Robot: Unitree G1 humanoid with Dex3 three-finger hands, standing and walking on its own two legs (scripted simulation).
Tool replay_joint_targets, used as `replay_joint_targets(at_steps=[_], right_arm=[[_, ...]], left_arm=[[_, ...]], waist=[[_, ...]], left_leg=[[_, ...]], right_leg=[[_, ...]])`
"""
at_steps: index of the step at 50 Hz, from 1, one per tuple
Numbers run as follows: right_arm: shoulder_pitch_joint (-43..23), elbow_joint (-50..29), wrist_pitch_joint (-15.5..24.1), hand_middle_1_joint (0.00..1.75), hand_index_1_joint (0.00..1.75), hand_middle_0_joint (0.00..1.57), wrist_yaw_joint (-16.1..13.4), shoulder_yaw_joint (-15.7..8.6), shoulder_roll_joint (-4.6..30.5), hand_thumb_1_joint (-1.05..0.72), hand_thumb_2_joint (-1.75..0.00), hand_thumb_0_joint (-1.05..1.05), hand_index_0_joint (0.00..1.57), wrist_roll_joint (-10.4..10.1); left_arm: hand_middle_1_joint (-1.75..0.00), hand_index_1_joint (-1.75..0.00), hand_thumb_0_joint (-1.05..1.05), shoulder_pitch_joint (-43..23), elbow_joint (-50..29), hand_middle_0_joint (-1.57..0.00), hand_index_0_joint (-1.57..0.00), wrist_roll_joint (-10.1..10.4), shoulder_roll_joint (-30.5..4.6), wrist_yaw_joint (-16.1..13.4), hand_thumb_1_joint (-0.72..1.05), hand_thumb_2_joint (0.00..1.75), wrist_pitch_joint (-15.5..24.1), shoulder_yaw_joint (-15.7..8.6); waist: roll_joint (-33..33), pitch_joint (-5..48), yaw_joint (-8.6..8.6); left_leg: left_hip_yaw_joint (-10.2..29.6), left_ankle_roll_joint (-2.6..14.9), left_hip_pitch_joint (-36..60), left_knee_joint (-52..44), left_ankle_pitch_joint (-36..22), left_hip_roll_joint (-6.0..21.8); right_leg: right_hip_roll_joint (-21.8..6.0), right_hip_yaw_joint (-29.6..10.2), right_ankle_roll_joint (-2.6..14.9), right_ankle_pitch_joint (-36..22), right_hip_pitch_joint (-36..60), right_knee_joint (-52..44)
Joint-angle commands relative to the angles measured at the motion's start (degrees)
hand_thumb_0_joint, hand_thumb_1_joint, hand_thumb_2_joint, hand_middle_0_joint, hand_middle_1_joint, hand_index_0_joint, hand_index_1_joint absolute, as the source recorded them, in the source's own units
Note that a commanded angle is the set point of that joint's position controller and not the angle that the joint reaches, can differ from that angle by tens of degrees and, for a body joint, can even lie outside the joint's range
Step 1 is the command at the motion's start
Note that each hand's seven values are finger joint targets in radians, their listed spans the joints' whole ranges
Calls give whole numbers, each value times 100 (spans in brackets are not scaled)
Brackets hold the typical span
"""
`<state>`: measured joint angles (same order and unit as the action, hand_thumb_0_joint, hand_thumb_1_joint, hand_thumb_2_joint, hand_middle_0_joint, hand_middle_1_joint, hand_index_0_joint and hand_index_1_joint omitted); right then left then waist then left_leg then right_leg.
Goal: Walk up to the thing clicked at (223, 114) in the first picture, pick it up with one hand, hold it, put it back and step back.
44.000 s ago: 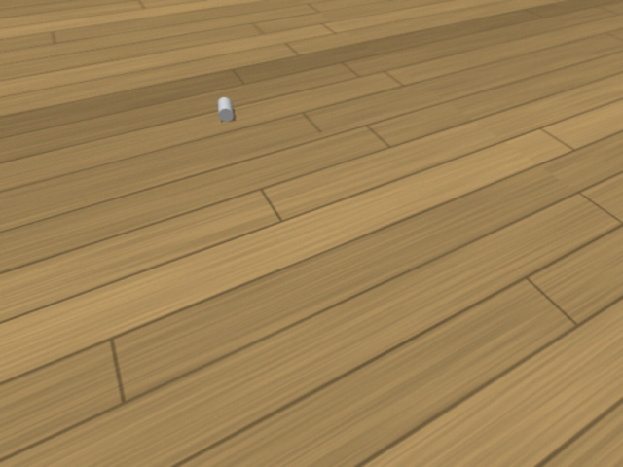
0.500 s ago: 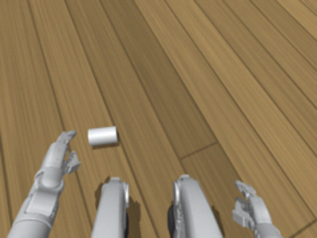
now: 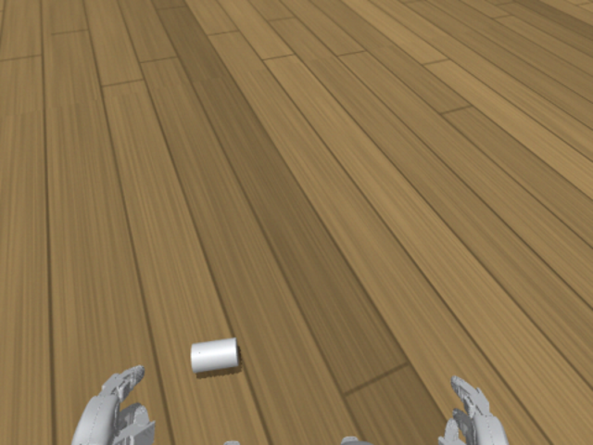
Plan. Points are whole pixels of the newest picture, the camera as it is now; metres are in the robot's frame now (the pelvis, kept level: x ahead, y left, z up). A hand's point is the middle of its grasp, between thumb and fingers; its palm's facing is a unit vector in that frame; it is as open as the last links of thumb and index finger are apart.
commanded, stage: home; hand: left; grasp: from above
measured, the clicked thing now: (215, 354) +0.49 +0.20 -0.66
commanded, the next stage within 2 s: none
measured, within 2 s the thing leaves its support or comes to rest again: neither
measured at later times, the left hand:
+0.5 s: hand (137, 443) +0.17 +0.18 -0.03, palm faces +0.05 -0.98 -0.19, open 7.4 cm
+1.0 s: hand (136, 444) +0.17 +0.18 -0.03, palm faces +0.04 -0.98 -0.19, open 7.4 cm
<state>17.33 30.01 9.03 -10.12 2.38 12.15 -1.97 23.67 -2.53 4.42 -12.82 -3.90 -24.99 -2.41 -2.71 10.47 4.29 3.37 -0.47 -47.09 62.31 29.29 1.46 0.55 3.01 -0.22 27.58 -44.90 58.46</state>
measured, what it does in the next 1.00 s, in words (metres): stands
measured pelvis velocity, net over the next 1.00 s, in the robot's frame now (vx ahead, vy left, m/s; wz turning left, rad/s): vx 0.01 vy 0.01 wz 0.01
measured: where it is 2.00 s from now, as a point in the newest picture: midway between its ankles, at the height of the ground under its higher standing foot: outside the picture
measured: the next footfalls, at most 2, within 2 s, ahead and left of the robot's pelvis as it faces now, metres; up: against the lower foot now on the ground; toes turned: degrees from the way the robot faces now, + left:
none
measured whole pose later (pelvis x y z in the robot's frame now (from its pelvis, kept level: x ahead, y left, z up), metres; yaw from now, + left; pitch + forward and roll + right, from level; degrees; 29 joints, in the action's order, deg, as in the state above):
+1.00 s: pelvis +0.01 +0.01 +0.01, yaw +0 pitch +10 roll -3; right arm 17.2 30.5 13.0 -10.5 1.9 12.3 -0.4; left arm 28.7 -7.6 3.4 -13.1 -1.1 -25.5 -1.5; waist -2.4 9.2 2.5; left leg 3.0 0.0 -39.7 58.3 28.7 1.1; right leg 0.2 2.6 -0.8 26.8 -37.4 54.2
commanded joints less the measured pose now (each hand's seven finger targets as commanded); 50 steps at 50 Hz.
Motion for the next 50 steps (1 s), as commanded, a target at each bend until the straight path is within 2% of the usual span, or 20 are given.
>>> replay_joint_targets(at_steps=[1,6,9,14,18,19,21,24,27,28,30,36,41,43,45,47,48,49,50], right_arm=[[-287,-923,449,30,30,20,-131,-264,644,-90,-90,0,20,56],[-302,-946,574,30,30,20,-158,-299,685,-90,-90,0,20,95],[-339,-934,623,30,30,20,-150,-317,722,-90,-90,0,20,117],[-373,-902,711,30,30,20,-125,-337,734,-90,-90,0,20,156],[-409,-912,737,30,30,20,-100,-349,756,-90,-90,0,20,159],[-421,-897,734,30,30,20,-94,-330,758,-90,-90,0,20,153],[-469,-898,715,30,30,20,-90,-322,750,-90,-90,0,20,157],[-468,-885,715,30,30,20,-81,-317,745,-90,-90,0,20,155],[-440,-863,713,30,30,20,-69,-332,782,-90,-90,0,20,160],[-438,-876,707,30,30,20,-79,-335,768,-90,-90,0,20,168],[-419,-875,714,30,30,20,-73,-328,784,-90,-90,0,20,156],[-518,-912,728,30,30,20,-86,-313,768,-90,-90,0,20,158],[-465,-890,759,30,30,20,-93,-314,758,-90,-90,0,20,151],[-438,-896,762,30,30,20,-100,-326,739,-90,-90,0,20,156],[-414,-871,776,30,30,20,-99,-335,757,-90,-90,0,20,154],[-408,-884,757,30,30,20,-109,-334,754,-90,-90,0,20,148],[-402,-877,761,30,30,20,-110,-338,757,-90,-90,0,20,146],[-415,-869,757,30,30,20,-108,-339,771,-90,-90,0,20,142],[-425,-862,756,30,30,20,-106,-336,764,-90,-90,0,20,157]], left_arm=[[-30,-30,0,323,-1450,-20,-20,-41,-501,25,90,90,222,-262],[-30,-30,0,516,-1640,-20,-20,-68,-516,144,90,90,180,-238],[-30,-30,0,515,-1491,-20,-20,-116,-507,208,90,90,163,-202],[-30,-30,0,366,-1498,-20,-20,-162,-597,247,90,90,196,-285],[-30,-30,0,366,-1678,-20,-20,-185,-643,231,90,90,214,-321],[-30,-30,0,366,-1657,-20,-20,-199,-606,223,90,90,198,-260],[-30,-30,0,291,-1653,-20,-20,-204,-639,207,90,90,226,-270],[-30,-30,0,401,-1622,-20,-20,-192,-605,192,90,90,210,-270],[-30,-30,0,377,-1633,-20,-20,-163,-579,212,90,90,234,-220],[-30,-30,0,469,-1631,-20,-20,-174,-589,196,90,90,228,-271],[-30,-30,0,398,-1594,-20,-20,-148,-561,212,90,90,223,-210],[-30,-30,0,349,-1540,-20,-20,-139,-591,215,90,90,235,-262],[-30,-30,0,425,-1573,-20,-20,-152,-578,223,90,90,227,-233],[-30,-30,0,402,-1597,-20,-20,-159,-609,221,90,90,230,-307],[-30,-30,0,370,-1583,-20,-20,-137,-601,233,90,90,249,-289],[-30,-30,0,410,-1629,-20,-20,-133,-638,218,90,90,252,-329],[-30,-30,0,388,-1651,-20,-20,-153,-610,227,90,90,257,-256],[-30,-30,0,395,-1641,-20,-20,-159,-613,218,90,90,250,-246],[-30,-30,0,385,-1563,-20,-20,-164,-607,225,90,90,250,-261]], waist=[[-53,700,-44],[187,436,-79],[123,186,-71],[54,205,-146],[-92,425,-169],[-69,350,-184],[-164,273,-181],[-164,283,-225],[-154,429,-190],[-178,483,-223],[-81,451,-159],[2,116,-235],[-31,224,-237],[-110,281,-251],[13,406,-183],[27,445,-222],[-60,444,-195],[-22,322,-243],[-96,297,-208]], left_leg=[[-40,158,1143,-1127,-1592,-179],[-87,191,1243,-1239,-1702,-193],[-74,162,1263,-1358,-1579,-173],[-104,160,1225,-1301,-1501,-211],[-104,134,1394,-1297,-1699,-204],[-88,120,1434,-1356,-1697,-186],[-83,117,1365,-1393,-1485,-187],[-15,104,1371,-1453,-1494,-157],[29,80,1422,-1441,-1704,-131],[22,74,1480,-1419,-1802,-127],[49,82,1450,-1431,-1742,-118],[30,118,1163,-1552,-924,-125],[-8,106,1226,-1499,-1066,-122],[16,91,1241,-1485,-1114,-121],[-21,120,1261,-1391,-1275,-137],[-64,129,1243,-1328,-1410,-155],[-42,114,1307,-1360,-1479,-141],[-32,110,1252,-1400,-1395,-130],[-21,102,1264,-1432,-1287,-123]], right_leg=[[108,8,59,-1480,991,-1192],[89,67,14,-1570,1139,-1339],[92,106,35,-1381,1004,-1342],[35,53,6,-1362,1082,-1370],[45,47,18,-1535,1209,-1311],[55,80,25,-1502,1207,-1294],[55,71,29,-1302,1150,-1337],[73,113,49,-1264,1137,-1289],[98,135,68,-1374,1170,-1203],[102,136,73,-1440,1170,-1185],[106,139,70,-1394,1134,-1193],[88,127,30,-788,990,-1349],[98,118,37,-869,1000,-1293],[90,108,43,-906,1003,-1269],[88,87,38,-1064,1109,-1267],[70,59,33,-1205,1174,-1268],[82,70,48,-1236,1123,-1221],[81,83,45,-1152,1087,-1241],[88,83,46,-1061,1030,-1246]])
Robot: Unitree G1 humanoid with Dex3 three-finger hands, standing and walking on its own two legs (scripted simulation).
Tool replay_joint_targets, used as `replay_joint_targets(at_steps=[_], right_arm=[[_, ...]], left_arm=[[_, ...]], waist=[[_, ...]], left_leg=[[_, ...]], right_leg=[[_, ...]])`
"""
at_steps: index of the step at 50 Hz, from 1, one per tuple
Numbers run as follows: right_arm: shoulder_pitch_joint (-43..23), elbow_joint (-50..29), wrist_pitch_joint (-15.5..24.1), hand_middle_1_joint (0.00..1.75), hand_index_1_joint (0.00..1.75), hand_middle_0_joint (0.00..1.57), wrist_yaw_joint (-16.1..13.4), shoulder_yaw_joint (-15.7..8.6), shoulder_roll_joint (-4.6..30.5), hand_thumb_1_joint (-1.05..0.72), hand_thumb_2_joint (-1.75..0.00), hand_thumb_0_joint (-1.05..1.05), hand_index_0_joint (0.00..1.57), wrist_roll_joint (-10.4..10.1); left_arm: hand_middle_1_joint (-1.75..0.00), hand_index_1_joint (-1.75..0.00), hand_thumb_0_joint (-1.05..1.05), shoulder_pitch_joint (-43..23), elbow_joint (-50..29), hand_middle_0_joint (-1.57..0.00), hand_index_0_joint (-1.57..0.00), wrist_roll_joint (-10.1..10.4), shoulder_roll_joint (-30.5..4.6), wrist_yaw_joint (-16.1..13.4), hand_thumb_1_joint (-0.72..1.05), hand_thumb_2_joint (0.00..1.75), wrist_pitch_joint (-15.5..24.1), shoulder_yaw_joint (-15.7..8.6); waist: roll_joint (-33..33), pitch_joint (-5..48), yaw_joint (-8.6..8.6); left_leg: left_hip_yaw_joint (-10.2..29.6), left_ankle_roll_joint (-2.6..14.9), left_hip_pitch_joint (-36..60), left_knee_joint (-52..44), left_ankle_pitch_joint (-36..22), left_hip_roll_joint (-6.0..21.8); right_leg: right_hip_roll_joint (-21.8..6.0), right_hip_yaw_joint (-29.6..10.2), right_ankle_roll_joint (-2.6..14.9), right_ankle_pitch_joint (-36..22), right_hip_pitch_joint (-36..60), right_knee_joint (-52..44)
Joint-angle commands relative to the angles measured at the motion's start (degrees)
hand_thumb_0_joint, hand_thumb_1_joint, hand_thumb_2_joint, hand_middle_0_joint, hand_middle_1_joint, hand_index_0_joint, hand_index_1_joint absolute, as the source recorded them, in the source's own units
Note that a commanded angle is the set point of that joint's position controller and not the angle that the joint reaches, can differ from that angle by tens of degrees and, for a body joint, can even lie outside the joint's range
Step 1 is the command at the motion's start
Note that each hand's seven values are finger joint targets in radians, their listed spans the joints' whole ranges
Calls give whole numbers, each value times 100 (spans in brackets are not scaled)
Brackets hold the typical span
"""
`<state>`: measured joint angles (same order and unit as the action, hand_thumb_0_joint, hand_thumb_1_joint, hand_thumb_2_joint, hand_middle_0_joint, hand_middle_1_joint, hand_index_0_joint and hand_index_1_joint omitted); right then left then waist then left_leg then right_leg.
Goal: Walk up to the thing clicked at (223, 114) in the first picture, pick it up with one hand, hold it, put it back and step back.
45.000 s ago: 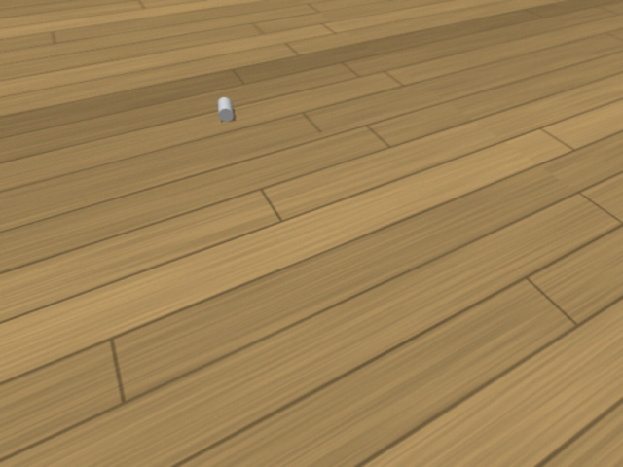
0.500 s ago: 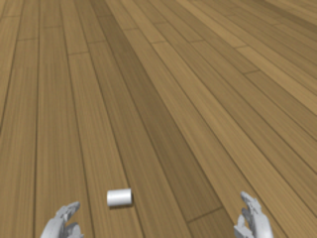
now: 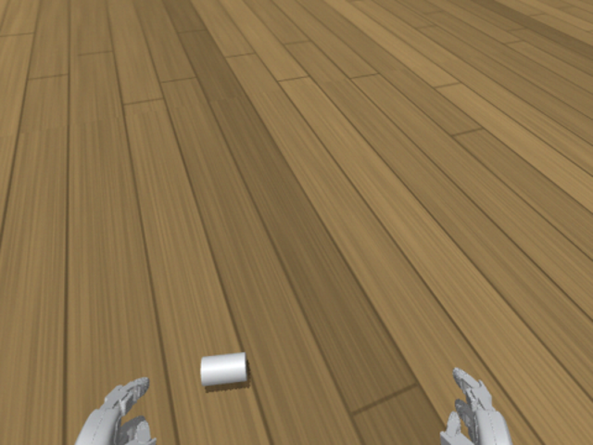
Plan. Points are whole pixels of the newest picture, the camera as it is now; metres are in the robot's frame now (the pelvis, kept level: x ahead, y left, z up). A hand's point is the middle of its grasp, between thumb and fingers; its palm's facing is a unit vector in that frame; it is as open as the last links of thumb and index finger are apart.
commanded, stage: home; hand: left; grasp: from above
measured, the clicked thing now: (224, 368) +0.48 +0.19 -0.67
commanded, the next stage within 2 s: stand in 1.12 s
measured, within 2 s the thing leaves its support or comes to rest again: neither
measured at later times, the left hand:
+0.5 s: hand out of the picture +0.16 +0.18 -0.05, palm faces +0.04 -0.98 -0.19, open 7.4 cm
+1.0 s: hand out of the picture +0.16 +0.18 -0.05, palm faces +0.03 -0.98 -0.20, open 7.4 cm
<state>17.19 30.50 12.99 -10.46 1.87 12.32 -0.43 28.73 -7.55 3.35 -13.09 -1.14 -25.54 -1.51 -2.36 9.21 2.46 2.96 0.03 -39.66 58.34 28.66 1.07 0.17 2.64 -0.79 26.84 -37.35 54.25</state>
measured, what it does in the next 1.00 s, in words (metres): stands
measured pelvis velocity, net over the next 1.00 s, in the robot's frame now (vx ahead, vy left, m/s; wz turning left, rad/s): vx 0.00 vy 0.00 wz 0.00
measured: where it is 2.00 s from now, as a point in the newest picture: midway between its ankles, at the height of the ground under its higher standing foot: outside the picture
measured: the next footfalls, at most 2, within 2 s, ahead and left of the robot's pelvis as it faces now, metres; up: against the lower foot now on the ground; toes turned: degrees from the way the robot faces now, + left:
none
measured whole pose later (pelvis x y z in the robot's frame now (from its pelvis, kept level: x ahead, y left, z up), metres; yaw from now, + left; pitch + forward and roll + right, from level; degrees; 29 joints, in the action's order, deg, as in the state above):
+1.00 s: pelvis +0.00 +0.00 +0.00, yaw +0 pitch +10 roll -3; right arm 16.9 30.4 13.0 -10.2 1.7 12.3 -0.4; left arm 28.7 -7.4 3.2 -13.3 -1.0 -25.7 -1.4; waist -2.5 9.3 2.5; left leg 3.0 0.1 -39.5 58.7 28.7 1.1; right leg 0.2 2.7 -0.9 26.8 -37.1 54.3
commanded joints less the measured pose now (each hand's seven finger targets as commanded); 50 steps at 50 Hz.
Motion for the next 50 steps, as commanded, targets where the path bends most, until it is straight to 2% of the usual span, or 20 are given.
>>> replay_joint_targets(at_steps=[1,5,7,11,12,17,18,19,22,26,27,28,31,34,35,38,39,40,44,50], right_arm=[[-415,-919,368,30,30,20,-79,-283,723,-90,-90,0,20,4],[-413,-892,385,30,30,20,-78,-284,739,-90,-90,0,20,3],[-395,-881,388,30,30,20,-81,-295,741,-90,-90,0,20,0],[-378,-862,395,30,30,20,-79,-300,751,-90,-90,0,20,10],[-400,-864,386,30,30,20,-73,-299,740,-90,-90,0,20,10],[-437,-901,391,30,30,20,-65,-300,758,-90,-90,0,20,4],[-437,-887,382,30,30,20,-68,-294,726,-90,-90,0,20,6],[-398,-897,386,30,30,20,-69,-311,740,-90,-90,0,20,9],[-406,-892,386,30,30,20,-65,-316,749,-90,-90,0,20,10],[-458,-906,368,30,30,20,-67,-303,727,-90,-90,0,20,11],[-415,-902,365,30,30,20,-65,-312,749,-90,-90,0,20,9],[-462,-927,358,30,30,20,-60,-297,735,-90,-90,0,20,2],[-428,-914,370,30,30,20,-64,-304,756,-90,-90,0,20,-2],[-409,-913,369,30,30,20,-60,-306,745,-90,-90,0,20,5],[-459,-920,354,30,30,20,-63,-305,748,-90,-90,0,20,-4],[-435,-931,362,30,30,20,-61,-303,733,-90,-90,0,20,6],[-419,-887,357,30,30,20,-61,-310,763,-90,-90,0,20,5],[-446,-942,378,30,30,20,-47,-308,757,-90,-90,0,20,-5],[-420,-925,363,30,30,20,-49,-307,736,-90,-90,0,20,-2],[-441,-939,362,30,30,20,-55,-308,738,-90,-90,0,20,-5]], left_arm=[[-30,-30,0,-173,-1138,-20,-20,-81,-575,-63,90,90,301,-319],[-30,-30,0,-155,-1079,-20,-20,-51,-592,-45,90,90,277,-363],[-30,-30,0,-112,-1070,-20,-20,-37,-587,-31,90,90,266,-370],[-30,-30,0,-89,-1006,-20,-20,-52,-556,-28,90,90,247,-346],[-30,-30,0,-115,-1054,-20,-20,-68,-584,-41,90,90,250,-338],[-30,-30,0,-191,-1047,-20,-20,-58,-582,-39,90,90,259,-341],[-30,-30,0,-161,-1084,-20,-20,-48,-599,-42,90,90,268,-384],[-30,-30,0,-87,-1027,-20,-20,-44,-570,-28,90,90,275,-362],[-30,-30,0,-85,-1048,-20,-20,-44,-578,-37,90,90,280,-359],[-30,-30,0,-164,-1072,-20,-20,-68,-604,-53,90,90,305,-363],[-30,-30,0,-119,-1061,-20,-20,-57,-598,-47,90,90,310,-378],[-30,-30,0,-181,-1164,-20,-20,-58,-620,-41,90,90,311,-334],[-30,-30,0,-145,-1115,-20,-20,-56,-593,-39,90,90,282,-332],[-30,-30,0,-87,-1125,-20,-20,-39,-586,-37,90,90,280,-350],[-30,-30,0,-97,-1061,-20,-20,-45,-588,-51,90,90,274,-348],[-30,-30,0,-119,-1060,-20,-20,-57,-586,-52,90,90,291,-362],[-30,-30,0,-87,-918,-20,-20,-52,-570,-41,90,90,275,-339],[-30,-30,0,-205,-1209,-20,-20,-52,-590,-43,90,90,298,-326],[-30,-30,0,-104,-1113,-20,-20,-43,-593,-40,90,90,290,-350],[-30,-30,0,-87,-1035,-20,-20,-55,-576,-39,90,90,280,-343]], waist=[[-158,411,-30],[-46,339,-3],[48,496,-9],[-16,475,6],[-65,456,-47],[-29,345,3],[-29,414,-43],[42,529,11],[-32,545,-16],[-39,333,-32],[-48,472,-3],[-100,438,-41],[-88,409,8],[-104,516,-27],[-48,368,-41],[-90,404,-27],[-29,293,17],[-95,415,-37],[-106,463,-30],[-25,370,-9]], left_leg=[[30,44,528,-1046,-1206,-81],[-28,71,492,-982,-1162,-100],[-32,81,537,-908,-1389,-115],[-6,58,582,-945,-1536,-96],[-19,55,576,-949,-1526,-93],[1,66,515,-987,-1291,-89],[-25,75,515,-937,-1343,-111],[-15,78,561,-915,-1430,-113],[-16,67,569,-914,-1539,-108],[-28,75,429,-955,-1210,-109],[6,68,533,-991,-1261,-92],[24,67,490,-995,-1274,-95],[6,71,530,-991,-1225,-87],[42,54,580,-994,-1381,-78],[17,69,486,-978,-1282,-84],[0,70,471,-989,-1175,-93],[38,73,453,-1046,-1034,-73],[90,50,504,-1076,-1133,-49],[28,61,506,-977,-1294,-80],[23,79,434,-1018,-975,-85]], right_leg=[[125,128,103,-972,251,-832],[102,95,81,-968,290,-906],[94,85,75,-1179,412,-888],[108,104,89,-1272,392,-819],[103,103,91,-1263,381,-826],[110,113,83,-1066,325,-864],[94,90,76,-1132,395,-883],[101,88,74,-1213,429,-864],[101,91,86,-1307,432,-822],[93,92,77,-1031,347,-888],[110,102,95,-1051,369,-843],[105,112,94,-1060,346,-851],[105,97,91,-1025,312,-854],[118,120,105,-1126,370,-806],[111,116,89,-1066,333,-862],[111,99,96,-977,313,-867],[122,119,90,-850,257,-869],[120,128,108,-919,296,-808],[110,108,100,-1070,347,-829],[114,102,91,-800,269,-904]])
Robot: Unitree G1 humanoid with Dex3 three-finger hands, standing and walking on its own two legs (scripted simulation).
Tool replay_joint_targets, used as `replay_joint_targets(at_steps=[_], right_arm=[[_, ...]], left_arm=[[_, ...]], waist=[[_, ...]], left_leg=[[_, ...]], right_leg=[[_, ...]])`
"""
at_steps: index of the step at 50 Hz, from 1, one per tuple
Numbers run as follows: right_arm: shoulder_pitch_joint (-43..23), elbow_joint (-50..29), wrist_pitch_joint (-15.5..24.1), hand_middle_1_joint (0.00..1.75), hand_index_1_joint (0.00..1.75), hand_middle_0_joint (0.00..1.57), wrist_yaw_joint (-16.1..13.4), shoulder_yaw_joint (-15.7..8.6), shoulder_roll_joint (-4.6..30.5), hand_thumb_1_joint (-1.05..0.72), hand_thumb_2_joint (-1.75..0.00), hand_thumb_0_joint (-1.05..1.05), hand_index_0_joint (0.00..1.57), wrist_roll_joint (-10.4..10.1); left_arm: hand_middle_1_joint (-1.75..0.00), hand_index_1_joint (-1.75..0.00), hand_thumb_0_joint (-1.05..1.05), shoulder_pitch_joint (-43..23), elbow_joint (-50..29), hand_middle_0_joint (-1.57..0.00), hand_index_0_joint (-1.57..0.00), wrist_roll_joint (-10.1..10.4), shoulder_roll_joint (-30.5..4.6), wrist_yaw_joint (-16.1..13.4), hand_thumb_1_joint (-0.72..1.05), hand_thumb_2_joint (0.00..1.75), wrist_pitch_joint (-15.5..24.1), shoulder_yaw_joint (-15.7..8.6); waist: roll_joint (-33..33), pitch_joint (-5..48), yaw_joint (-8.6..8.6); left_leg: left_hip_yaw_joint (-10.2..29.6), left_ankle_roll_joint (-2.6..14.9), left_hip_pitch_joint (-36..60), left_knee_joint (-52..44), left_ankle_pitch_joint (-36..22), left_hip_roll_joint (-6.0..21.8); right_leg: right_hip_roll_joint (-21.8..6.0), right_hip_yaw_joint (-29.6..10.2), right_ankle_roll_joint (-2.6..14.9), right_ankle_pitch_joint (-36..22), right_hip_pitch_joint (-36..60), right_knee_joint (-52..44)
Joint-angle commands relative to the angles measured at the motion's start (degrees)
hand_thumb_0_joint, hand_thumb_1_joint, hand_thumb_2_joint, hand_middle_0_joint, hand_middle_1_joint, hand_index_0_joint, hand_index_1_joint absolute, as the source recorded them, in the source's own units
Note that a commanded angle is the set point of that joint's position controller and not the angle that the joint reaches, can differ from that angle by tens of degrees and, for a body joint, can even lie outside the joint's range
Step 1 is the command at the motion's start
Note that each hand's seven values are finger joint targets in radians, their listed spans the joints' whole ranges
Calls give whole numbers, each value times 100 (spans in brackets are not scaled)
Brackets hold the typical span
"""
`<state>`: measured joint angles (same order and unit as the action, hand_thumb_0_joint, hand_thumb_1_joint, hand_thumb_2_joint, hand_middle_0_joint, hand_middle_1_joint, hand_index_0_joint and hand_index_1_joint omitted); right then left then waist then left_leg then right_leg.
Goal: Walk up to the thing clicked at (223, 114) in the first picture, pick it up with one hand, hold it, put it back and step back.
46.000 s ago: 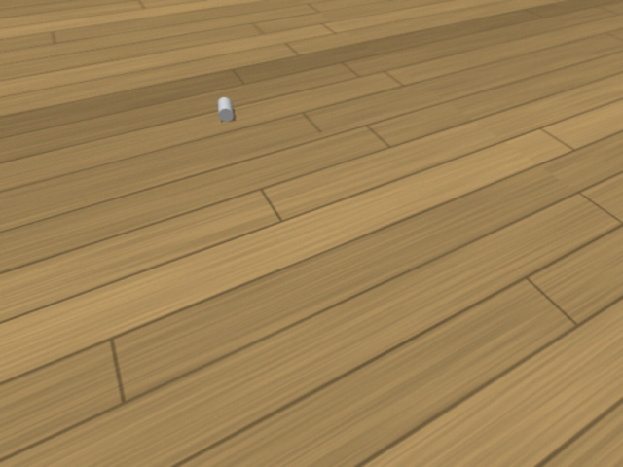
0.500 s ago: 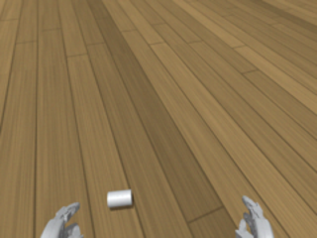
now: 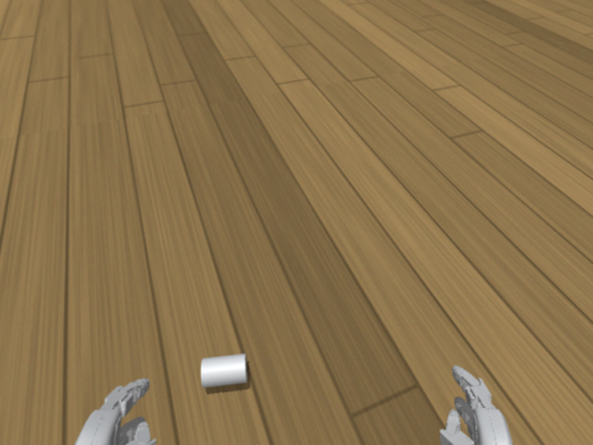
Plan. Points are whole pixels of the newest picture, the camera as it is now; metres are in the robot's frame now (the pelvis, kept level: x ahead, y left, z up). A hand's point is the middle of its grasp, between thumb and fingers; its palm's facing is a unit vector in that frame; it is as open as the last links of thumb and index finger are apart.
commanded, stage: home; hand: left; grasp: from above
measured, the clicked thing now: (224, 370) +0.48 +0.19 -0.67
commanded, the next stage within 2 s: stand in 0.12 s
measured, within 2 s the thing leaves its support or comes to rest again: neither
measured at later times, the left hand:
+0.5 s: hand out of the picture +0.12 +0.23 -0.10, palm faces +0.01 -0.94 -0.34, open 7.4 cm
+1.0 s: hand out of the picture +0.03 +0.24 -0.10, palm faces +0.03 -0.95 -0.32, open 7.4 cm
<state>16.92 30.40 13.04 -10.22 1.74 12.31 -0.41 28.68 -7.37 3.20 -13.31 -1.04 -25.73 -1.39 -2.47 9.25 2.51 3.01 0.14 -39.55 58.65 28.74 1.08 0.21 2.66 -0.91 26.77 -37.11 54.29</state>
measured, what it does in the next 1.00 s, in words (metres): rises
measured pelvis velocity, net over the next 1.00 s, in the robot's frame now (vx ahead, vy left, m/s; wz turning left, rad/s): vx -0.02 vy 0.00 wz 0.00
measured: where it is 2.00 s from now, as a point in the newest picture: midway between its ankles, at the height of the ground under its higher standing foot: outside the picture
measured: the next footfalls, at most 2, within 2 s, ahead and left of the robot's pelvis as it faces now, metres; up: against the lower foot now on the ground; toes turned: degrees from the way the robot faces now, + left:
none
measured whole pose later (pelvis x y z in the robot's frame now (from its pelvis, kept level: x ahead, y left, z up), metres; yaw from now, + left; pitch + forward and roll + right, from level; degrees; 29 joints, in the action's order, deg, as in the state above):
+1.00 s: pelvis -0.02 +0.00 +0.06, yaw +0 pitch -5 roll +0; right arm 9.5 61.9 -0.2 -1.1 -2.5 15.7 1.9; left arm 10.9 62.0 -1.7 -16.2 -1.4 -0.7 -1.8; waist -0.4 -3.6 -0.8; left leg 0.5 1.0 -7.2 23.4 11.4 -1.5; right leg -2.5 0.5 -1.8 11.7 -7.3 23.9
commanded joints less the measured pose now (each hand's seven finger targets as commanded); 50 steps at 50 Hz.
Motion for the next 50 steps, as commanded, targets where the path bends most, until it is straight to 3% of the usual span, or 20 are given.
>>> replay_joint_targets(at_steps=[1,2,10,11,12,13,14,16,17,19,22,27,29,33,38,42,47,49,50], right_arm=[[-398,-897,360,30,30,20,-80,-297,752,-90,-90,0,20,-13],[-428,-955,367,30,30,20,-80,-285,716,-90,-90,0,20,-10],[-423,-927,373,30,30,20,-83,-292,738,-90,-90,0,20,-13],[-836,468,-260,30,30,20,258,-519,1374,-90,-90,0,20,732],[-792,501,-487,30,30,20,421,-609,1415,-90,-90,0,20,695],[-702,493,-588,30,30,20,520,-595,1432,-90,-90,0,20,692],[-593,512,-656,30,30,20,589,-583,1425,-90,-90,0,20,713],[-707,737,-706,30,30,20,772,-565,1310,-90,-90,0,20,447],[-840,799,-746,30,30,20,826,-594,1292,-90,-90,0,20,387],[-940,902,-809,30,30,20,879,-629,1252,-90,-90,0,20,327],[-810,1255,-906,30,30,20,906,-642,1232,-90,-90,0,20,362],[-883,1640,-993,30,30,20,897,-673,1244,-90,-90,0,20,345],[-784,1831,-1023,30,30,20,868,-668,1285,-90,-90,0,20,320],[-869,2131,-1052,30,30,20,819,-652,1407,-90,-90,0,20,297],[-889,2452,-1098,30,30,20,802,-636,1411,-90,-90,0,20,230],[-932,2639,-1138,30,30,20,807,-631,1448,-90,-90,0,20,224],[-1036,2776,-1178,30,30,20,844,-623,1470,-90,-90,0,20,222],[-973,2831,-1196,30,30,20,853,-627,1486,-90,-90,0,20,220],[-1029,2822,-1182,30,30,20,856,-626,1495,-90,-90,0,20,218]], left_arm=[[-30,-30,0,-102,-1020,-20,-20,-31,-549,-46,90,90,292,-348],[-30,-30,0,-175,-1260,-20,-20,-21,-603,-61,90,90,315,-415],[-30,-30,0,-120,-1153,-20,-20,-48,-568,-68,90,90,311,-348],[-30,-30,0,-1748,858,-20,-20,-684,-1064,-263,90,90,1505,-367],[-30,-30,0,-1199,1860,-20,-20,-705,-1089,-230,90,90,1877,-476],[-30,-30,0,-1133,2123,-20,-20,-757,-1137,-207,90,90,2064,-462],[-30,-30,0,-1295,2277,-20,-20,-737,-1118,-164,90,90,2157,-413],[-30,-30,0,-1499,2739,-20,-20,-679,-1157,-119,90,90,2305,-368],[-30,-30,0,-1457,2986,-20,-20,-655,-1132,-119,90,90,2325,-376],[-30,-30,0,-1583,3432,-20,-20,-616,-1152,-121,90,90,2376,-405],[-30,-30,0,-1870,4013,-20,-20,-596,-1191,-123,90,90,2524,-393],[-30,-30,0,-1825,4842,-20,-20,-573,-1187,-153,90,90,2643,-370],[-30,-30,0,-1865,5094,-20,-20,-538,-1240,-150,90,90,2660,-364],[-30,-30,0,-1814,5593,-20,-20,-488,-1172,-164,90,90,2621,-321],[-30,-30,0,-1824,6080,-20,-20,-499,-1265,-161,90,90,2655,-301],[-30,-30,0,-1914,6341,-20,-20,-503,-1250,-158,90,90,2647,-266],[-30,-30,0,-1872,6616,-20,-20,-506,-1256,-120,90,90,2630,-252],[-30,-30,0,-1934,6671,-20,-20,-495,-1346,-102,90,90,2641,-274],[-30,-30,0,-1922,6692,-20,-20,-496,-1345,-101,90,90,2659,-271]], waist=[[78,285,9],[15,441,-54],[-84,383,-26],[240,-946,-478],[343,-300,-435],[462,-175,-381],[195,-281,-290],[-81,-174,-407],[233,-218,-482],[479,-209,-466],[516,-255,-326],[321,-504,-366],[314,-628,-316],[-65,-801,-372],[232,-965,-366],[153,-1133,-356],[59,-1436,-391],[154,-1424,-354],[130,-1247,-371]], left_leg=[[34,77,384,-1070,-925,-75],[2,77,404,-1008,-1071,-105],[30,55,465,-1061,-1096,-72],[239,317,598,-1565,-2172,144],[132,365,1110,-1537,-2461,111],[159,375,1358,-1520,-2637,124],[317,383,1347,-1661,-2490,157],[408,416,1704,-2012,-2181,154],[307,383,1721,-2028,-2062,129],[257,328,1745,-2015,-1860,54],[193,327,2219,-2196,-1719,35],[322,303,2415,-2582,-2303,143],[346,276,2602,-2811,-2369,181],[598,278,2806,-3446,-2441,384],[437,188,3014,-3638,-2527,313],[479,169,2988,-3978,-2071,354],[611,162,2710,-4383,-1024,393],[593,155,2632,-4446,-881,382],[566,168,2830,-4409,-1111,392]], right_leg=[[110,114,93,-747,241,-907],[93,99,100,-879,331,-915],[118,115,109,-899,245,-852],[-367,-446,343,-1084,1219,-1110],[-384,-690,522,-1232,1406,-1143],[-404,-725,574,-1429,1418,-1121],[-340,-691,517,-1484,1309,-1127],[-416,-612,384,-1467,1620,-1148],[-441,-649,398,-1423,1697,-1291],[-514,-726,362,-1440,1806,-1625],[-642,-881,329,-1356,1770,-1980],[-606,-691,259,-1995,2235,-2267],[-606,-700,271,-2033,2275,-2412],[-503,-552,197,-1915,2505,-2610],[-616,-627,202,-2105,2827,-3090],[-597,-593,161,-1685,2918,-3365],[-547,-557,133,-1294,2907,-3497],[-556,-594,131,-1179,2958,-3558],[-605,-627,149,-1359,3012,-3576]])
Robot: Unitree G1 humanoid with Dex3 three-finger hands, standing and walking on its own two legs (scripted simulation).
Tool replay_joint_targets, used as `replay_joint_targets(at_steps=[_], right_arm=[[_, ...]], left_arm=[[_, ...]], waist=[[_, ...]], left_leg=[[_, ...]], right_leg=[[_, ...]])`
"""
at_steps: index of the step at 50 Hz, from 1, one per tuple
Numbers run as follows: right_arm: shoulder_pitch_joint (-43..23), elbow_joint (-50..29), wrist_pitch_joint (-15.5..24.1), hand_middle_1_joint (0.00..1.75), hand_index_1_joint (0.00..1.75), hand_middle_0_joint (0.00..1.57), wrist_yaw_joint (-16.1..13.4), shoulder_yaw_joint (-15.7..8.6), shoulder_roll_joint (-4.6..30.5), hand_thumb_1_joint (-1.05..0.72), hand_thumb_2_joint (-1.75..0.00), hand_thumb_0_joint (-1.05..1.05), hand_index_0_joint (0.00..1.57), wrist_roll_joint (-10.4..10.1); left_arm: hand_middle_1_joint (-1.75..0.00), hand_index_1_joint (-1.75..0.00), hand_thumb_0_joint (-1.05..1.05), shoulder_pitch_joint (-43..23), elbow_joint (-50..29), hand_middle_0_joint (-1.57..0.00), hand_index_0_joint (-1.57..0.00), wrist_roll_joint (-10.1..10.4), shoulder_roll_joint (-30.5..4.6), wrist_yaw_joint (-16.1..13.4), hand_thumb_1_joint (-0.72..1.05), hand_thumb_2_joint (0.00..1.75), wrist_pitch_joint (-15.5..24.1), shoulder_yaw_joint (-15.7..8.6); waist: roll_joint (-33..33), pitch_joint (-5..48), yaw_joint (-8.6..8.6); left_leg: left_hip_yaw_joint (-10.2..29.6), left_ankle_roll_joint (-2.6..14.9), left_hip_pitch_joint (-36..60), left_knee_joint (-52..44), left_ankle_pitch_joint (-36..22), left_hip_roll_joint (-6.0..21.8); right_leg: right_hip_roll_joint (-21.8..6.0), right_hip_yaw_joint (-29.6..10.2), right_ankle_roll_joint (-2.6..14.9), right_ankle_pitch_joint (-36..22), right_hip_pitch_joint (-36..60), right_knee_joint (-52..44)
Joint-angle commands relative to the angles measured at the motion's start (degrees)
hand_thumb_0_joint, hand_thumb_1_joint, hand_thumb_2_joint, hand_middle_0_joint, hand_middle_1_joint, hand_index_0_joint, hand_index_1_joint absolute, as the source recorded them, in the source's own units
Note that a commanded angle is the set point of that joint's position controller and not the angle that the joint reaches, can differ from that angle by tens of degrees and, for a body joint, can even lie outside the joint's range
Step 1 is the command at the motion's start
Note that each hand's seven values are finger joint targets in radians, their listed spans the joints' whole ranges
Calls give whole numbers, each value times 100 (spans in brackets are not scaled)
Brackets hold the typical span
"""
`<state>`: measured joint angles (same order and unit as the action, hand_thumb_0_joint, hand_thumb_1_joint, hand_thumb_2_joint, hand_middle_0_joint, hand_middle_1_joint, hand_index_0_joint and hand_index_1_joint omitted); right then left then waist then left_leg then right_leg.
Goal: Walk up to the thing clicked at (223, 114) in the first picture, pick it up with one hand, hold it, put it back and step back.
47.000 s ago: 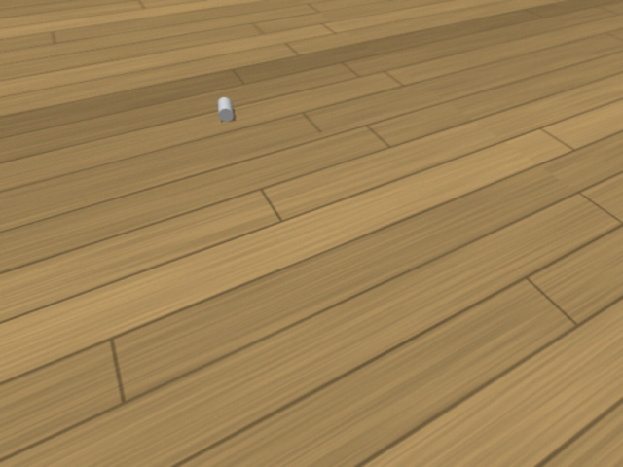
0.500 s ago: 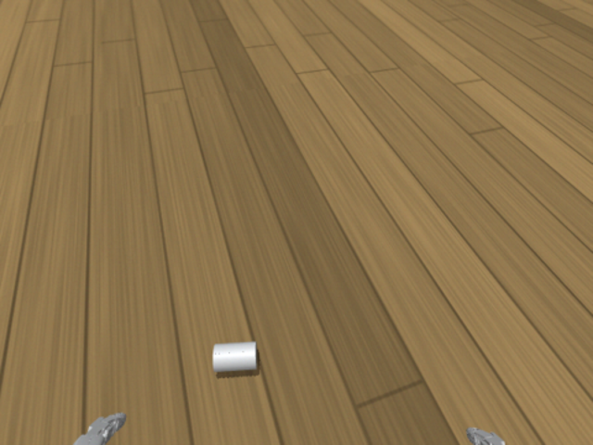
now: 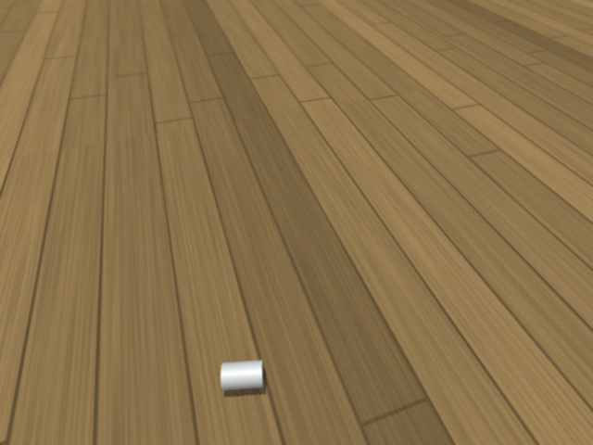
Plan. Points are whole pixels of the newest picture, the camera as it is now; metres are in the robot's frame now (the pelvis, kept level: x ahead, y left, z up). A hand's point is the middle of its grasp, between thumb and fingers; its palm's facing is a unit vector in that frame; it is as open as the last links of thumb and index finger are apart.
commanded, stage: stand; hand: left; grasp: from above
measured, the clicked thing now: (242, 374) +0.50 +0.19 -0.74
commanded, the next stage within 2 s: step back in 1.74 s
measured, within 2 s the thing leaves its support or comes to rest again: neither
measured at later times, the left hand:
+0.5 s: hand out of the picture +0.06 +0.21 -0.16, palm faces +0.02 -0.94 -0.33, open 7.3 cm
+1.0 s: hand out of the picture +0.09 +0.21 -0.15, palm faces +0.00 -0.94 -0.34, open 7.3 cm
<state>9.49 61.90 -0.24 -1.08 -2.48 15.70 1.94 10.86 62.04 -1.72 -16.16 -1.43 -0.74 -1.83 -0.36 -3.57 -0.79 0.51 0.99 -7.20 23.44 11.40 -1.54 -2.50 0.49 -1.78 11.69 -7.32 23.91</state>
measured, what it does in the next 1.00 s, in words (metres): stands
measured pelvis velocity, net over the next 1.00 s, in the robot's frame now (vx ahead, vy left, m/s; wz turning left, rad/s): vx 0.02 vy -0.03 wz -0.01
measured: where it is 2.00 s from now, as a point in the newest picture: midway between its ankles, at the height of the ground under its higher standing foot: outside the picture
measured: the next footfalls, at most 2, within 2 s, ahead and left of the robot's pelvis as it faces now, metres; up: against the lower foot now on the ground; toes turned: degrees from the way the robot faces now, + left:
none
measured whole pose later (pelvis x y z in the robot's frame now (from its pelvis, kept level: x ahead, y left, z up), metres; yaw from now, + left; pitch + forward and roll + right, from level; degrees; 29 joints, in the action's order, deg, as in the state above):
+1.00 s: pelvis +0.02 -0.03 +0.01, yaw +0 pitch -3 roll +0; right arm 7.3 65.5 0.2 -0.8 -1.0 18.2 1.2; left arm 6.0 66.0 -0.7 -17.7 -0.5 0.3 -1.6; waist -0.9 -3.7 0.2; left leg 1.0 -1.5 -4.5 17.9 10.1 1.2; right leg 0.2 1.0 0.5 10.5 -5.0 18.7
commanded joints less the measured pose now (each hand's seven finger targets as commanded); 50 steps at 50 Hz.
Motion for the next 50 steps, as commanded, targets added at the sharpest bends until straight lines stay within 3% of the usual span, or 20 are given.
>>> replay_joint_targets(at_steps=[1,3,5,10,14,16,19,27,34,37,40,41,42,47,50], right_arm=[[-235,-289,148,30,30,20,-47,-186,1136,-90,-90,0,20,-32],[-307,-274,167,30,30,20,-44,-183,1156,-90,-90,0,20,-25],[-303,-243,145,30,30,20,-45,-187,1206,-90,-90,0,20,-26],[-241,-174,164,30,30,20,-18,-147,1163,-90,-90,0,20,-49],[-244,-115,147,30,30,20,-14,-118,1161,-90,-90,0,20,-59],[-191,-82,146,30,30,20,-16,-86,1159,-90,-90,0,20,-55],[-267,-68,136,30,30,20,-23,-81,1200,-90,-90,0,20,-67],[-262,-28,159,30,30,20,-36,-55,1266,-90,-90,0,20,-73],[-265,21,160,30,30,20,-29,-26,1254,-90,-90,0,20,-79],[-371,-6,187,30,30,20,-33,-46,1350,-90,-90,0,20,-76],[-380,16,173,30,30,20,-33,-42,1320,-90,-90,0,20,-80],[-383,2,177,30,30,20,-34,-44,1345,-90,-90,0,20,-76],[-379,28,169,30,30,20,-34,-29,1305,-90,-90,0,20,-84],[-372,27,184,30,30,20,-35,-24,1349,-90,-90,0,20,-86],[-432,38,187,30,30,20,-38,-28,1416,-90,-90,0,20,-80]], left_arm=[[-30,-30,0,-175,-218,-20,-20,1,-1075,-49,90,90,160,-221],[-30,-30,0,-184,-154,-20,-20,-6,-1037,-46,90,90,167,-209],[-30,-30,0,-185,-112,-20,-20,-9,-1085,-41,90,90,163,-212],[-30,-30,0,-240,-47,-20,-20,12,-1134,-51,90,90,215,-196],[-30,-30,0,-299,-12,-20,-20,31,-1179,-55,90,90,221,-186],[-30,-30,0,-364,-18,-20,-20,49,-1207,-50,90,90,231,-196],[-30,-30,0,-321,52,-20,-20,49,-1227,-44,90,90,210,-192],[-30,-30,0,-463,58,-20,-20,66,-1244,-26,90,90,225,-202],[-30,-30,0,-559,67,-20,-20,64,-1269,-1,90,90,218,-203],[-30,-30,0,-621,29,-20,-20,74,-1255,2,90,90,241,-203],[-30,-30,0,-621,65,-20,-20,68,-1294,2,90,90,232,-200],[-30,-30,0,-631,51,-20,-20,69,-1274,2,90,90,239,-196],[-30,-30,0,-644,63,-20,-20,81,-1298,5,90,90,232,-194],[-30,-30,0,-670,58,-20,-20,97,-1310,-1,90,90,246,-196],[-30,-30,0,-715,43,-20,-20,103,-1339,10,90,90,231,-191]], waist=[[-114,-44,-14],[-82,19,-26],[-88,-113,-29],[114,162,26],[178,32,35],[67,133,55],[102,-18,20],[27,191,42],[38,91,40],[-95,358,36],[79,293,39],[20,427,51],[77,283,40],[62,489,62],[-43,432,57]], left_leg=[[845,57,-474,-961,744,657],[847,62,-387,-945,617,682],[856,54,-494,-982,874,676],[682,68,44,-688,-4,647],[641,59,4,-674,-161,655],[602,57,16,-670,-273,668],[616,40,-77,-716,-89,663],[554,24,54,-715,-568,741],[554,-10,-32,-800,-376,754],[530,4,113,-713,-791,803],[528,2,102,-755,-649,801],[512,6,214,-718,-809,809],[526,-18,96,-769,-731,795],[475,-13,212,-731,-1105,823],[488,-20,264,-770,-975,839]], right_leg=[[-305,-393,225,226,-13,-545],[-336,-405,227,146,4,-554],[-307,-399,219,365,-85,-606],[-444,-533,240,129,-135,-807],[-437,-545,242,187,-151,-905],[-461,-575,252,-96,-19,-871],[-423,-556,244,159,-90,-937],[-463,-570,263,-435,161,-889],[-422,-561,264,-110,84,-960],[-463,-548,282,-753,286,-861],[-439,-533,268,-544,223,-904],[-449,-524,268,-833,275,-867],[-431,-509,264,-716,226,-894],[-460,-479,267,-1250,428,-785],[-446,-509,277,-1013,299,-837]])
